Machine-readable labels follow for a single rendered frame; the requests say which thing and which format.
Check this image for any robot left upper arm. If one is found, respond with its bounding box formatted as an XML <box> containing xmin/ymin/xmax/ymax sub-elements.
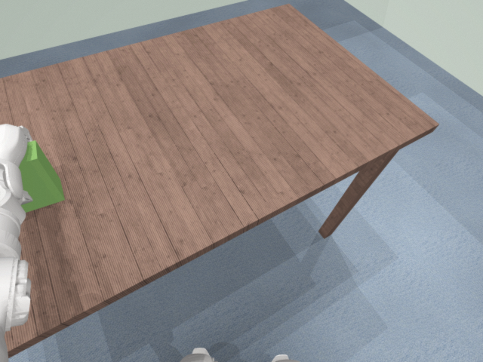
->
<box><xmin>0</xmin><ymin>256</ymin><xmax>31</xmax><ymax>362</ymax></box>

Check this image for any robot left forearm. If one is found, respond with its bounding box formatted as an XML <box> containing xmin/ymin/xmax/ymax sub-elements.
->
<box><xmin>0</xmin><ymin>159</ymin><xmax>26</xmax><ymax>260</ymax></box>

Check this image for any robot left hand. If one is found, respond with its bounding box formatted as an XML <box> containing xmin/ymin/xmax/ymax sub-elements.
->
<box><xmin>0</xmin><ymin>124</ymin><xmax>33</xmax><ymax>205</ymax></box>

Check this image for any sponge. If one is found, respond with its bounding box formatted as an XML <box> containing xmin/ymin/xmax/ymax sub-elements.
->
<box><xmin>19</xmin><ymin>140</ymin><xmax>65</xmax><ymax>213</ymax></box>

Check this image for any left robot shin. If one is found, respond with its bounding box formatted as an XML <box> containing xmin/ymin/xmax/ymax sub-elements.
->
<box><xmin>192</xmin><ymin>348</ymin><xmax>210</xmax><ymax>356</ymax></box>

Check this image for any table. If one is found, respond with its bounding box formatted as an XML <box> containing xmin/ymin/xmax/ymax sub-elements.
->
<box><xmin>0</xmin><ymin>4</ymin><xmax>439</xmax><ymax>358</ymax></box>

